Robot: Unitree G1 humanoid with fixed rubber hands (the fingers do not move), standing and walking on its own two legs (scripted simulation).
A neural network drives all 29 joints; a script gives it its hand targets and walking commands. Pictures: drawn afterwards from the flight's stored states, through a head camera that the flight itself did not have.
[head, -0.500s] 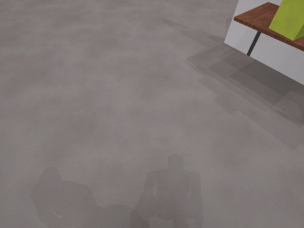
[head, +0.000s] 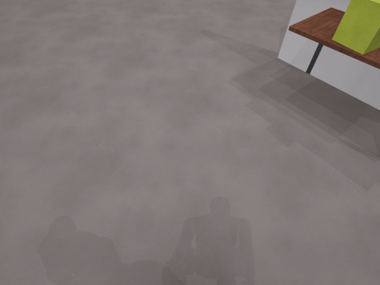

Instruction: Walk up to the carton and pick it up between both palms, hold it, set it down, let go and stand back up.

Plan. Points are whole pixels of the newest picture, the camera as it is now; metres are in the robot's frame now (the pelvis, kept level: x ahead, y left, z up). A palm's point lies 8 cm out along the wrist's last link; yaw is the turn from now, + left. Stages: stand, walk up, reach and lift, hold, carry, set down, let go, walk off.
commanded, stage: stand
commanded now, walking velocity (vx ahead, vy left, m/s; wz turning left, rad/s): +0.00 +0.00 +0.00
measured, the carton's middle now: (369, 21) +1.45 -0.99 -0.09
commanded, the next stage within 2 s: none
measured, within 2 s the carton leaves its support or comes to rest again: neither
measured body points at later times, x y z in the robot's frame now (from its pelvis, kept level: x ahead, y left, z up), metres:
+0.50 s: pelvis -0.01 +0.00 +0.00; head +0.00 +0.01 +0.45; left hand -0.03 +0.20 -0.17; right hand -0.03 -0.19 -0.16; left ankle -0.02 +0.11 -0.74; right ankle -0.02 -0.13 -0.74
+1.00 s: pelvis -0.01 +0.01 +0.00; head +0.00 +0.01 +0.45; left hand -0.04 +0.20 -0.17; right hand -0.04 -0.19 -0.16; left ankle -0.02 +0.11 -0.74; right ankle -0.02 -0.13 -0.74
